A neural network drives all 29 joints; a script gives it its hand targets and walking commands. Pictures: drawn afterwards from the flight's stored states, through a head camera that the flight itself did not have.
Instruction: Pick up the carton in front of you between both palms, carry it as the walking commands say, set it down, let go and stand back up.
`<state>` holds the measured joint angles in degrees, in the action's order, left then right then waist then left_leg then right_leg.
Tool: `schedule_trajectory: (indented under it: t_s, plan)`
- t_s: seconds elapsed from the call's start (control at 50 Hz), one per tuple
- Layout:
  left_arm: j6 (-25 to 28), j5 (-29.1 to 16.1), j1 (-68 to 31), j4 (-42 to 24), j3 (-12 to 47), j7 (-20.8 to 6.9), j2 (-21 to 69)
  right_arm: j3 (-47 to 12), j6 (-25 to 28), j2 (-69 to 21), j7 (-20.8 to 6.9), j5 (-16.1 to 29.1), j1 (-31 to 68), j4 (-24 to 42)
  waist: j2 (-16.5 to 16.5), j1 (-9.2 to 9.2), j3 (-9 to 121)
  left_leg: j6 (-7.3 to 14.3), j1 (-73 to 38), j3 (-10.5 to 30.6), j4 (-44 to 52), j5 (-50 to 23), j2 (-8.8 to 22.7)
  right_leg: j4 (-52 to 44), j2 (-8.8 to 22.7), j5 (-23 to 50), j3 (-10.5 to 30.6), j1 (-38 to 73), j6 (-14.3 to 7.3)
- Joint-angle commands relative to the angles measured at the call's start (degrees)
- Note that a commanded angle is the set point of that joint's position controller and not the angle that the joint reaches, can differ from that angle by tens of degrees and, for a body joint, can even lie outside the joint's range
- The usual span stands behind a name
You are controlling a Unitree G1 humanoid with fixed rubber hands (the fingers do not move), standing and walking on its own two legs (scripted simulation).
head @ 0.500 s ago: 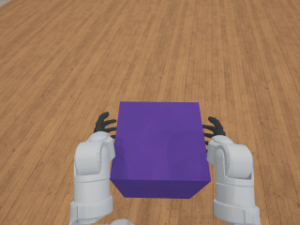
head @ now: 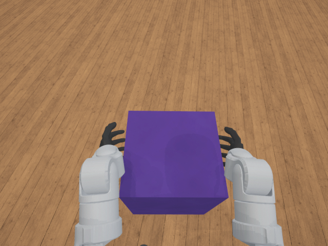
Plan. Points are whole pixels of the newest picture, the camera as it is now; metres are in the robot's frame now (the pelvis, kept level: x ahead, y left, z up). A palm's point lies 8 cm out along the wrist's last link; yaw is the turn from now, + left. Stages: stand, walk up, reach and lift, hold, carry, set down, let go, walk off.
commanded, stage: carry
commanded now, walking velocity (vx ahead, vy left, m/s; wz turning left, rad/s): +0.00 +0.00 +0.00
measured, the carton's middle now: (169, 167) +0.31 +0.01 -0.04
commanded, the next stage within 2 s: hold in 1.80 s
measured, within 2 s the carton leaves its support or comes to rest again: neither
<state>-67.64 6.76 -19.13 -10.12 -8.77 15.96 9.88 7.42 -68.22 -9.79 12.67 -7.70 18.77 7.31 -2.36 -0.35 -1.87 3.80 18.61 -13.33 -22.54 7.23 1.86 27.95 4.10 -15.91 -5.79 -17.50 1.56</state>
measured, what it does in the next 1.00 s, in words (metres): shifts its weight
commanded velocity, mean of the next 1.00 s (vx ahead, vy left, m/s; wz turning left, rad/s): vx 0.00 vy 0.00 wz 0.00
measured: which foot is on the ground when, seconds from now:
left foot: down 0.00-1.00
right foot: down 0.00-1.00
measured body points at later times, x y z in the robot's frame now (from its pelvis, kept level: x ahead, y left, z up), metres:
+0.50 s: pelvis +0.09 -0.02 +0.00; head +0.08 -0.02 +0.45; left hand +0.40 +0.13 +0.08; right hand +0.39 -0.16 +0.07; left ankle +0.05 +0.09 -0.74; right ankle +0.01 -0.13 -0.73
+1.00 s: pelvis +0.05 -0.03 -0.01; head +0.02 -0.02 +0.44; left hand +0.36 +0.13 +0.03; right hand +0.35 -0.17 +0.02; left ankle +0.05 +0.08 -0.74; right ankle +0.01 -0.13 -0.74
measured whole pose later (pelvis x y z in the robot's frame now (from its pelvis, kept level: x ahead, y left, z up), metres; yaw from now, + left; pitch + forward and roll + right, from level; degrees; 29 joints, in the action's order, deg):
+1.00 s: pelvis +0.05 -0.03 -0.01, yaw +1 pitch +1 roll +0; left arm -43.5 15.3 -14.1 12.3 -10.7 2.2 8.5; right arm 8.5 -46.1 -8.3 3.1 -14.3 13.0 -12.1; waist -0.4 0.1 6.7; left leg 0.2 15.4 -11.2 -30.5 16.1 4.5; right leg 30.0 2.5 -20.0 -7.9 -11.4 -0.6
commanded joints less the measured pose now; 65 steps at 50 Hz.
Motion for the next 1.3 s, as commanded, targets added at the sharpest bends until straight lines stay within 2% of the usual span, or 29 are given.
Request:
schedule_trajectory:
  t_s: [0.0,0.02,0.04,0.06,0.1,0.14,0.24,0.32,0.44,0.54,0.64,0.84,0.9,0.96,1.04,1.12,1.2,1.28]
  plan:
    - [-0.8,-25.0,-24.4,-2.1,39.8,-26.3,62.1,-37.5,2.0,-61.2,-22.1,25.4,28.7,8.8,7.2,0.42,31.9,-1.1,-17.8,5.0,-1.1,-15.8,10.1,-8.1,5.3,15.2,2.2,10.3,0.1]
    - [-1.2,-25.0,-25.2,-2.5,39.6,-26.4,61.4,-38.2,1.7,-61.0,-22.0,25.9,29.7,9.2,4.0,0.89,30.7,-2.3,-15.4,5.5,-2.7,-14.9,8.8,-3.9,7.6,24.5,3.4,11.9,-0.2]
    - [-1.5,-25.2,-25.4,-2.0,39.5,-26.4,60.7,-38.5,1.2,-60.2,-21.9,26.3,30.1,9.4,1.5,0.99,29.9,-2.8,-14.4,6.5,-3.3,-17.4,8.5,-1.3,7.8,27.8,2.7,12.4,-0.5]
    - [-2.0,-25.1,-24.4,-0.7,39.1,-26.4,59.9,-38.4,0.6,-59.1,-21.8,26.4,30.1,9.2,0.7,0.79,29.1,-3.1,-14.4,6.7,-4.5,-20.2,8.5,-0.9,7.3,29.1,2.3,12.0,-0.5]
    - [-2.7,-24.2,-21.9,2.7,38.1,-26.5,58.6,-38.2,-0.7,-57.8,-21.7,25.9,29.1,7.1,0.7,0.53,28.6,-3.3,-14.3,7.0,-7.3,-26.8,8.4,0.4,6.6,34.9,2.2,11.8,-0.5]
    - [-3.2,-23.3,-20.9,5.4,37.4,-26.7,58.2,-38.0,-1.6,-57.3,-22.0,25.3,28.2,4.2,0.4,0.45,28.3,-3.5,-13.3,6.8,-8.8,-29.7,7.9,2.0,6.0,39.8,1.7,11.9,-0.5]
    - [-2.9,-23.2,-23.9,8.8,36.4,-27.5,59.8,-37.5,-1.9,-59.0,-23.0,25.7,31.4,0.4,0.0,0.32,25.1,-4.6,-10.7,5.9,-9.1,-26.0,6.8,1.7,5.8,44.0,1.6,11.8,-0.6]
    - [-2.4,-24.4,-28.4,7.1,36.9,-27.4,60.7,-37.6,-1.4,-60.1,-23.0,26.8,35.1,1.3,1.0,0.32,24.9,-4.5,-11.8,6.0,-8.6,-26.2,6.7,1.6,5.2,42.1,1.6,11.7,-0.9]
    - [-0.5,-23.7,-27.4,9.1,38.0,-27.9,61.8,-37.9,0.8,-61.1,-23.3,25.6,33.1,-1.3,2.4,0.32,26.8,-3.8,-14.4,6.4,-9.4,-30.1,7.4,2.4,4.5,38.8,1.6,11.5,-1.0]
    - [3.9,-22.1,-25.0,13.2,37.9,-29.2,63.1,-37.8,5.2,-61.8,-24.3,23.8,30.8,-4.3,1.8,0.3,26.5,-3.5,-13.5,6.4,-9.5,-27.1,7.3,2.2,4.8,39.3,2.0,11.9,-1.2]
    - [9.0,-20.6,-23.5,13.8,37.9,-29.6,62.5,-38.3,10.3,-61.0,-25.0,22.9,30.1,-4.4,1.3,0.29,26.4,-3.1,-13.2,6.9,-9.7,-24.1,7.7,2.3,5.3,37.3,2.2,11.7,-1.6]
    - [20.2,-13.7,-18.4,17.5,34.2,-30.0,58.4,-35.0,21.3,-57.6,-25.8,16.7,25.2,-8.6,2.2,0.24,23.1,-3.0,-11.2,7.6,-6.8,-13.4,8.2,-0.1,5.1,22.0,2.8,8.8,-2.6]
    - [23.6,-10.2,-18.1,18.6,31.8,-29.4,56.0,-32.4,24.6,-55.1,-25.2,13.2,24.2,-9.8,2.3,0.32,21.9,-3.0,-10.8,7.7,-5.9,-11.2,8.3,-1.2,5.0,19.0,3.0,7.9,-2.7]
    - [26.7,-6.1,-19.1,22.5,26.9,-29.0,52.8,-27.7,27.9,-51.5,-24.8,9.0,25.2,-13.8,2.5,0.36,20.7,-2.9,-10.2,8.0,-4.7,-7.9,8.4,-2.6,5.1,15.4,3.1,6.8,-2.9]
    - [30.4,-3.2,-21.0,27.0,23.2,-29.1,52.1,-24.0,31.7,-50.8,-24.9,6.3,27.3,-18.4,2.4,0.34,20.1,-2.9,-9.7,8.4,-3.7,-5.2,8.4,-3.7,5.1,12.2,3.3,5.8,-3.2]
    - [31.5,-3.2,-21.5,28.0,23.4,-29.4,53.3,-24.1,32.7,-52.1,-25.1,6.1,27.8,-19.6,2.2,0.32,21.1,-2.9,-9.8,8.5,-3.5,-4.7,8.5,-3.8,5.1,11.4,3.4,5.8,-3.3]
    - [29.4,-5.0,-19.8,25.4,26.5,-29.3,53.9,-26.9,30.6,-52.8,-25.0,7.9,25.8,-16.7,2.3,0.33,21.9,-2.8,-9.9,8.6,-3.6,-5.2,8.6,-3.4,5.0,11.4,3.5,5.7,-3.2]
    - [27.6,-4.8,-18.1,24.8,26.2,-29.1,52.6,-26.6,28.8,-51.4,-24.8,7.7,24.1,-16.2,2.4,0.32,21.3,-2.9,-9.1,8.7,-3.4,-5.0,8.7,-3.5,5.0,10.9,3.5,5.0,-3.1]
